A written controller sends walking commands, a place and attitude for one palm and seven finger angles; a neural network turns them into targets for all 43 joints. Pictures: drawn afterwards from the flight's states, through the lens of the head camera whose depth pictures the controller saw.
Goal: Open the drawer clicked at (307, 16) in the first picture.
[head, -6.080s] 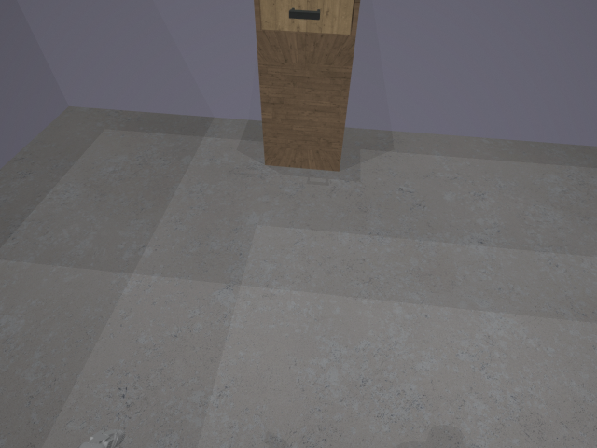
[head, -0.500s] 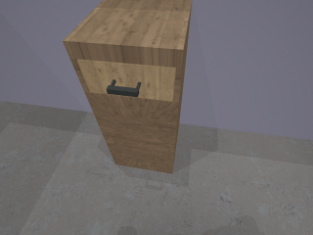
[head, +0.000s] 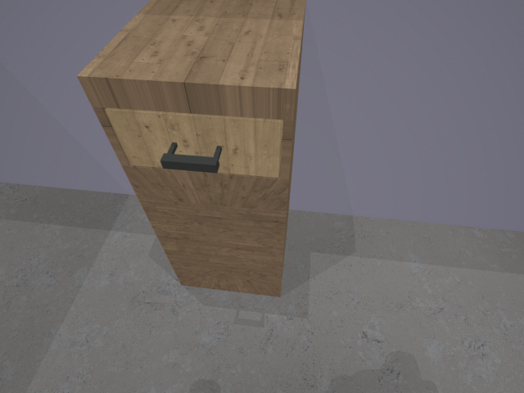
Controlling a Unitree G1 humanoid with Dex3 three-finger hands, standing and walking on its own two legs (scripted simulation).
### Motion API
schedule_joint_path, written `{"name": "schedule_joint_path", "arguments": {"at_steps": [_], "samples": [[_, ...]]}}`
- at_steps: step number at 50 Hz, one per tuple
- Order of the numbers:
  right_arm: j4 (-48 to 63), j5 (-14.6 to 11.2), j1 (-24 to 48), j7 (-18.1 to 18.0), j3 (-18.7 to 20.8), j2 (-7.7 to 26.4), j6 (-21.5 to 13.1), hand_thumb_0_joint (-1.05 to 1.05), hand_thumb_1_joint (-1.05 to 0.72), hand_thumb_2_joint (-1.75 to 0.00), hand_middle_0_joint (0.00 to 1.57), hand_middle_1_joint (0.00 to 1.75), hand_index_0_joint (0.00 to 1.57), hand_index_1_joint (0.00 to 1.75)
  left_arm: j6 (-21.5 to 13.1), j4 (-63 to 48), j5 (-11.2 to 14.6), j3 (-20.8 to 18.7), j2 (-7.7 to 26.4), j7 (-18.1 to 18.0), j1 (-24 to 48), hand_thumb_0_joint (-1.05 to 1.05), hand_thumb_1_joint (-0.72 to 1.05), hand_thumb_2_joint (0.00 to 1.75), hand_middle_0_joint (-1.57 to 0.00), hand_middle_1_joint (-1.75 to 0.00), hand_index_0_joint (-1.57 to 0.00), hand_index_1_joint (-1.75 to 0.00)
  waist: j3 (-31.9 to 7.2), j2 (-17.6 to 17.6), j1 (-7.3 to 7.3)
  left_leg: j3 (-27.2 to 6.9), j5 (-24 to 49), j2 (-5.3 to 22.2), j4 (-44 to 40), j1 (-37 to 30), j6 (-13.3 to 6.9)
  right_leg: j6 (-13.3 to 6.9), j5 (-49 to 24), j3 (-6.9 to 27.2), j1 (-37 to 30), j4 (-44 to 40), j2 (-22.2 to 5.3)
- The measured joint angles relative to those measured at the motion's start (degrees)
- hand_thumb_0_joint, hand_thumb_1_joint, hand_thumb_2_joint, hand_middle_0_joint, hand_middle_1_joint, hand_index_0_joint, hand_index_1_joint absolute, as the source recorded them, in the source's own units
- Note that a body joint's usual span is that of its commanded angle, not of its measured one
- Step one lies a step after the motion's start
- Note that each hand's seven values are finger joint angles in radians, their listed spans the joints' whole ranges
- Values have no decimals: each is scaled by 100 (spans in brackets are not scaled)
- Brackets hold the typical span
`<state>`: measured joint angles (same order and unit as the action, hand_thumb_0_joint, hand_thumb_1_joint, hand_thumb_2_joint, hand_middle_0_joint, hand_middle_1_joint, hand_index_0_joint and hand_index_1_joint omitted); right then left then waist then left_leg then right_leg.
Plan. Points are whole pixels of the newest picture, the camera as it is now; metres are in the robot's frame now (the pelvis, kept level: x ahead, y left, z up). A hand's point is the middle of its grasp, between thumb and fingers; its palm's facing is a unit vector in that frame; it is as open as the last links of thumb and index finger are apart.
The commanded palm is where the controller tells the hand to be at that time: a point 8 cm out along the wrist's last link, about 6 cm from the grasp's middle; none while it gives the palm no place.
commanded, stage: come to a stop and stand still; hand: left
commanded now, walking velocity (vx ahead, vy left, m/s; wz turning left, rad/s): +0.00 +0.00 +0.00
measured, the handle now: (193, 155) +0.56 +0.18 +0.01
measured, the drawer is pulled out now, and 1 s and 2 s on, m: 0.00 0.00 0.00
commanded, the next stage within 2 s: look again from close up in 0.28 s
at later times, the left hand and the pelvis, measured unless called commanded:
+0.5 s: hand out of the picture -0.03 +0.17 -0.18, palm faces +0.02 -0.98 -0.19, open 7.3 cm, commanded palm none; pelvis -0.03 +0.01 +0.00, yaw +0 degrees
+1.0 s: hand out of the picture -0.03 +0.20 -0.17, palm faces +0.01 -0.98 -0.18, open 7.4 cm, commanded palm none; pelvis -0.02 +0.03 +0.00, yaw -1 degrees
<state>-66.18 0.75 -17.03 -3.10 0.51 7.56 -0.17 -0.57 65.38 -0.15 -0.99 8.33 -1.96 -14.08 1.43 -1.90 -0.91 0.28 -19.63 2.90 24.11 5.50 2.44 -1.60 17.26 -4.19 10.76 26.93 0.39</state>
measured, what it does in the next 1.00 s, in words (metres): stands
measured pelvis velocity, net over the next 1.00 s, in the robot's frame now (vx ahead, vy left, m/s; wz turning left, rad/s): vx -0.02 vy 0.03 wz -0.02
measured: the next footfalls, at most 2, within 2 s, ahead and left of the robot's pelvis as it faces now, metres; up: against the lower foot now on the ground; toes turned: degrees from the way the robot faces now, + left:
none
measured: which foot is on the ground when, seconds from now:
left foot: down 0.00-1.00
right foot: down 0.00-1.00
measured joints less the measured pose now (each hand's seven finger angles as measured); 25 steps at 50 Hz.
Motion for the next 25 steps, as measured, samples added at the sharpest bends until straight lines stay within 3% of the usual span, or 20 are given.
{"name": "schedule_joint_path", "arguments": {"at_steps": [19,23,25], "samples": [[21,18,223,-10,-47,105,20,0,-92,-90,20,30,20,30,59,18,6,61,7,-4,-67,1,93,90,-20,-30,-20,-30,-19,57,130,-32,135,101,-178,-216,68,-67,-174,-46,-272,-283,106],[354,-14,299,74,26,213,100,0,-92,-90,20,30,20,30,-155,-155,-75,94,-90,-99,-173,1,92,90,-20,-30,-20,-30,122,-33,131,31,-224,129,998,528,-188,-29,-287,-47,-50,-211,150],[532,-3,296,105,47,276,58,0,-92,-90,20,30,20,30,-136,-202,-91,128,-125,-61,-219,1,92,90,-20,-30,-20,-30,170,-100,70,66,-79,108,872,651,-241,-11,-258,-67,73,-49,147]]}}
